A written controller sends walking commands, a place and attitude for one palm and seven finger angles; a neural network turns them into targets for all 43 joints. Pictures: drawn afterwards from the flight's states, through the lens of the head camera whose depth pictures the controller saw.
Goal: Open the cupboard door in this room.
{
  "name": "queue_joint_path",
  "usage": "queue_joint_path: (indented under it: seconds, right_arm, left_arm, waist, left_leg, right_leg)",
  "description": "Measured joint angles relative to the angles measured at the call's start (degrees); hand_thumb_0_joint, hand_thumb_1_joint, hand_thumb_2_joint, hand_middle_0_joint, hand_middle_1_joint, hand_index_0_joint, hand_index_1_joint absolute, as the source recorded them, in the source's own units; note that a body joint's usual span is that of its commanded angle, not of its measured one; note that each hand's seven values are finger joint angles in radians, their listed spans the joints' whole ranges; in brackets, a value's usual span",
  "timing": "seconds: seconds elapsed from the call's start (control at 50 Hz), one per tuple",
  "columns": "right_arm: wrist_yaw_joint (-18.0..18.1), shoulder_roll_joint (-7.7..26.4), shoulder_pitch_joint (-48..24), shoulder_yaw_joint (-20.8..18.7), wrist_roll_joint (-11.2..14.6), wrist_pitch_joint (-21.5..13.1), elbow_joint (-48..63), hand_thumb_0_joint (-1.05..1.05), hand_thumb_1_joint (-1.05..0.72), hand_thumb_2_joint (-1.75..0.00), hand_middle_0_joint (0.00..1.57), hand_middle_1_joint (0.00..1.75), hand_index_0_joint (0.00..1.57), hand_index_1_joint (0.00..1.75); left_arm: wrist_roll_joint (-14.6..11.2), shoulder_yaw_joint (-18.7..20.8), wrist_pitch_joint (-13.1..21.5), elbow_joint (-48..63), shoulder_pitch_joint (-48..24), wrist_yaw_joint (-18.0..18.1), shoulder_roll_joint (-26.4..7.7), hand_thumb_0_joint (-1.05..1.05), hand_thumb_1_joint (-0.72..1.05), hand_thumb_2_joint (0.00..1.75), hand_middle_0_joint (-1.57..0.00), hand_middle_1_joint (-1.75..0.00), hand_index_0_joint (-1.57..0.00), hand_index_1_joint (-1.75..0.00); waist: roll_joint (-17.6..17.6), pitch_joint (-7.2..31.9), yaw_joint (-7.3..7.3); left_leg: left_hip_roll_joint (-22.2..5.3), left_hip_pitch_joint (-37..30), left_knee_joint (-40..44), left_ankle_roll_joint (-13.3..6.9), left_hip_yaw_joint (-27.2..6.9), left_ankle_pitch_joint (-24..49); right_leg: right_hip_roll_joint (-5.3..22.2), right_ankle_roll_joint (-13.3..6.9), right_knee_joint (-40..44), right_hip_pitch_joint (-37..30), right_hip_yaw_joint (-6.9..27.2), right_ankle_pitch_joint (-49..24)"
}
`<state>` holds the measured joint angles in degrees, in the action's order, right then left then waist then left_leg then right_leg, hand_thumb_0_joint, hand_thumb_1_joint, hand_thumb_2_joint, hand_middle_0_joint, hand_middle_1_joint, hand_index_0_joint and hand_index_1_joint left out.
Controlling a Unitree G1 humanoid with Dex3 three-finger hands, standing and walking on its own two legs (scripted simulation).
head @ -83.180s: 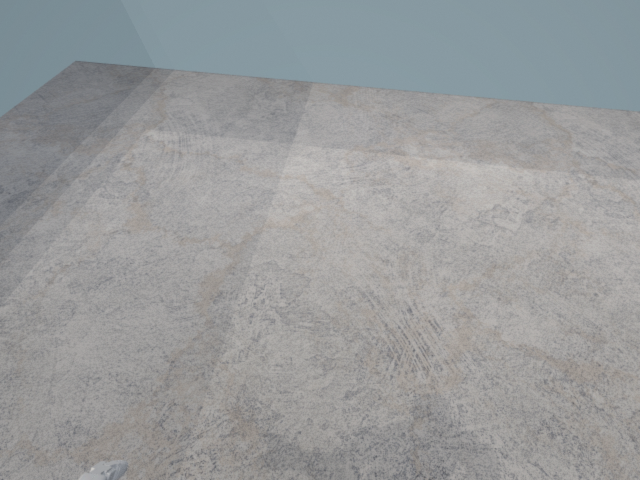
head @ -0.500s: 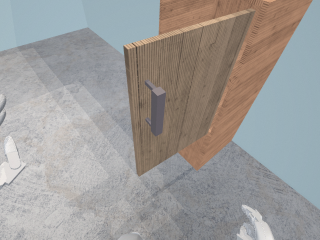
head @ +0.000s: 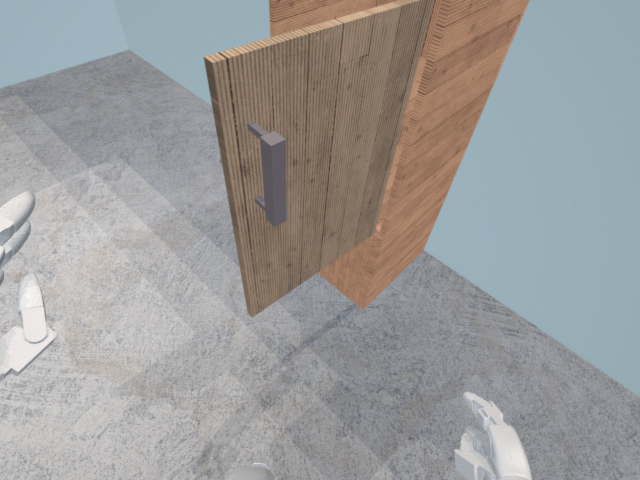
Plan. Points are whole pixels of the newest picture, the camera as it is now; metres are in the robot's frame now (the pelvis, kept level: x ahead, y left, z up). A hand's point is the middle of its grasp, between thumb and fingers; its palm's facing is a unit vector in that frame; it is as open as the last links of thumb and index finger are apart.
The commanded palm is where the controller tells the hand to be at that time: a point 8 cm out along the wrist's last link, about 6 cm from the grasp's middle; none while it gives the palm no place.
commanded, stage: stop stepping back and stand still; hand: left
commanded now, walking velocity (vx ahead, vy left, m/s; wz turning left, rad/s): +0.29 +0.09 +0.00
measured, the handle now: (266, 175) +0.50 +0.12 +0.09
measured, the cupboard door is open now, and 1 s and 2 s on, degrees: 85 85 85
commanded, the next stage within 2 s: let the arm hang, fingers relaxed in 0.64 s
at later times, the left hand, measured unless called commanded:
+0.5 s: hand out of the picture +0.13 +0.29 +0.16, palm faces +0.51 -0.77 -0.39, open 7.4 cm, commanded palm +0.07 +0.31 +0.18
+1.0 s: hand out of the picture +0.01 +0.20 -0.15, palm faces +0.04 -0.97 -0.23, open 7.4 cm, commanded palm none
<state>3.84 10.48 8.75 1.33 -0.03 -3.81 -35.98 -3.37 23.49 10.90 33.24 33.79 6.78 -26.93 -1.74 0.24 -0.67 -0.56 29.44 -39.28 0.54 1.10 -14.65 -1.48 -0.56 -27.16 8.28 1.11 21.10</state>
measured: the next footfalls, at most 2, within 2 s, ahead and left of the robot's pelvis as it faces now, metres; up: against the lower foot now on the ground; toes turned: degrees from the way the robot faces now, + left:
left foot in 0.04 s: +0.03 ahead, +0.11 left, +0.00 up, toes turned +3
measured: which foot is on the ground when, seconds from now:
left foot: up 0.00-0.02, down 0.04-1.00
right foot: down 0.00-1.00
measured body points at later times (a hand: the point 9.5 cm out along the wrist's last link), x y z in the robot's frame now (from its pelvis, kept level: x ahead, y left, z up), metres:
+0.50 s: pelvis -0.05 +0.01 +0.00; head -0.08 +0.02 +0.45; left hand +0.10 +0.32 +0.18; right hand +0.10 -0.24 -0.09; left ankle -0.01 +0.11 -0.73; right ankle -0.08 -0.12 -0.73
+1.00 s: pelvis -0.06 +0.00 +0.00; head -0.05 +0.00 +0.45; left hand +0.01 +0.25 -0.14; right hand +0.06 -0.26 -0.13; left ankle -0.01 +0.11 -0.73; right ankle -0.08 -0.10 -0.73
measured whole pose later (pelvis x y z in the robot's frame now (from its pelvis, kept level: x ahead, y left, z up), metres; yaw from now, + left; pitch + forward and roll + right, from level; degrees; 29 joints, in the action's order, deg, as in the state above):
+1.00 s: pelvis -0.06 +0.00 +0.00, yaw +5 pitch -1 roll +0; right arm 0.2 15.8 8.8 -0.1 -1.9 0.1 -53.0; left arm 1.6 0.1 -3.4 -47.1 14.4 0.1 -11.9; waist 0.6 -1.6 1.9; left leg 1.9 19.5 -31.8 -1.5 -0.7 -11.2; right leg -0.1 -1.3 -32.9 11.9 -3.2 20.0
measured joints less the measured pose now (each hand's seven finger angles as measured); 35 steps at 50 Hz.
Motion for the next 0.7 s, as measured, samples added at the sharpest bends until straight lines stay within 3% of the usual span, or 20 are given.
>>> queue_joint_path:
  seconds: [0.04,0.08,0.12,0.26,0.32,0.38,0.44,0.56,0.62,0.7]
  right_arm:
    - [0.8,1.4,2.4,-0.1,0.3,0.1,0.6,0.02,-0.90,-0.90,0.20,0.30,0.20,0.30]
    - [1.7,2.3,3.9,-1.1,0.6,-0.6,0.1,0.02,-0.90,-0.90,0.20,0.30,0.20,0.30]
    - [2.1,2.6,4.5,-1.4,0.6,-1.1,-0.4,0.02,-0.90,-0.90,0.20,0.30,0.20,0.30]
    - [1.4,2.2,6.1,-1.3,-0.3,-3.4,0.0,0.02,-0.90,-0.90,0.20,0.30,0.20,0.30]
    - [0.9,2.0,6.7,-1.4,-0.5,-2.9,-0.8,0.02,-0.90,-0.90,0.20,0.30,0.20,0.30]
    - [0.9,2.4,7.5,-1.6,-0.6,-2.7,-2.6,0.02,-0.90,-0.90,0.20,0.30,0.20,0.30]
    - [1.5,2.9,8.1,-1.9,-0.5,-3.1,-3.6,0.02,-0.90,-0.90,0.20,0.30,0.20,0.30]
    - [1.4,0.3,5.5,-0.6,-0.8,-4.4,-2.6,0.02,-0.90,-0.90,0.20,0.30,0.20,0.30]
    - [0.6,-1.1,4.7,0.4,-1.0,-5.5,-1.1,0.02,-0.90,-0.90,0.20,0.30,0.20,0.30]
    - [-0.5,-1.0,4.0,0.9,-0.9,-5.1,-0.5,0.02,-0.90,-0.90,0.20,0.30,0.20,0.30]
  left_arm:
    - [0.1,0.3,-0.7,-0.2,1.5,0.3,0.1,0.01,0.89,0.90,-0.21,-0.30,-0.21,-0.31]
    - [0.1,0.3,-1.1,-1.8,0.2,0.6,0.1,0.01,0.89,0.90,-0.21,-0.30,-0.21,-0.31]
    - [0.2,0.6,-1.2,-3.9,-1.3,1.1,0.4,0.01,0.89,0.90,-0.21,-0.30,-0.21,-0.31]
    - [0.9,0.5,-0.7,-5.6,-0.3,1.5,2.1,0.02,0.89,0.90,-0.21,-0.30,-0.21,-0.31]
    - [1.1,-0.3,0.1,-4.6,1.7,1.4,2.9,0.02,0.89,0.90,-0.21,-0.30,-0.21,-0.31]
    - [1.7,-1.5,0.5,-5.2,0.9,1.6,4.2,0.02,0.89,0.90,-0.21,-0.30,-0.21,-0.31]
    - [2.2,-2.1,0.9,-8.0,-2.8,1.9,5.4,0.02,0.89,0.90,-0.21,-0.30,-0.21,-0.31]
    - [2.5,0.1,0.3,-10.7,-5.9,2.2,5.2,0.02,0.89,0.90,-0.21,-0.30,-0.21,-0.31]
    - [2.7,0.3,0.8,-8.9,-5.2,2.1,4.1,0.02,0.89,0.90,-0.21,-0.30,-0.21,-0.31]
    - [2.1,-0.8,1.7,-6.7,-2.0,1.2,4.2,0.02,0.89,0.90,-0.21,-0.30,-0.21,-0.31]
  waist:
    - [0.5,1.4,0.92]
    - [0.5,1.6,1.99]
    - [-0.5,1.0,2.13]
    - [0.8,0.4,3.39]
    - [1.5,1.0,2.10]
    - [1.7,2.0,0.45]
    - [2.4,2.2,0.72]
    - [0.2,0.4,1.08]
    - [0.0,-0.5,1.48]
    - [2.3,-0.6,1.48]
  left_leg:
    - [0.2,-5.0,3.8,-0.6,0.0,5.4]
    - [1.0,-7.7,7.4,-1.8,-0.7,3.2]
    - [1.8,-8.5,8.7,-2.4,-0.4,4.1]
    - [1.4,-8.9,13.5,-1.5,-1.9,7.8]
    - [1.0,-6.3,6.5,-0.6,-2.5,1.8]
    - [0.6,-7.2,0.7,-1.0,-1.6,-1.6]
    - [0.2,-11.0,6.0,-2.1,-1.5,0.8]
    - [2.1,-12.7,9.1,-2.8,0.5,2.9]
    - [2.3,-12.7,11.1,-2.4,0.4,4.4]
    - [0.9,-12.2,11.3,-1.8,-0.4,4.7]
  right_leg:
    - [-0.2,0.2,-1.2,0.0,-0.2,0.7]
    - [0.2,0.6,-2.6,0.0,-1.0,1.6]
    - [1.1,0.8,-2.6,-0.2,-0.9,-0.3]
    - [0.5,-0.3,0.7,-0.2,-2.4,-2.8]
    - [-0.3,-0.9,1.0,0.2,-2.5,-3.8]
    - [-0.2,-0.6,-0.4,0.6,-1.9,-3.2]
    - [0.3,0.3,-3.3,0.9,-3.3,-1.3]
    - [1.9,0.6,-6.6,2.4,-1.6,0.5]
    - [1.4,0.0,-2.8,1.9,-2.1,-2.9]
    - [-0.1,-0.7,0.5,1.0,-2.7,-4.5]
